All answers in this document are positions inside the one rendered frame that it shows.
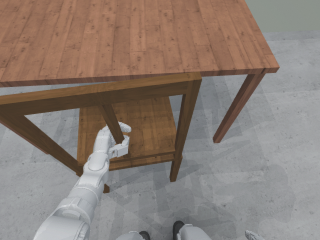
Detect table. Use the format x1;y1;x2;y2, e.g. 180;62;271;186
0;0;280;155

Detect chair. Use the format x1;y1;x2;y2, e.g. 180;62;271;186
0;71;202;194

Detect right robot hand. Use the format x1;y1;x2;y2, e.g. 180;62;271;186
245;230;265;240

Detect left robot hand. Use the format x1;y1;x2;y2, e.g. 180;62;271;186
93;121;132;159

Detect left robot forearm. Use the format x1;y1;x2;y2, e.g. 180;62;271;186
32;152;110;240

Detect robot right foot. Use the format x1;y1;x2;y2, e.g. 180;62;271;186
173;220;185;240

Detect right robot shin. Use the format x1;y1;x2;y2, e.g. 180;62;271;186
179;224;193;231

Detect left robot upper arm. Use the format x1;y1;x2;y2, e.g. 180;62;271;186
35;215;91;240

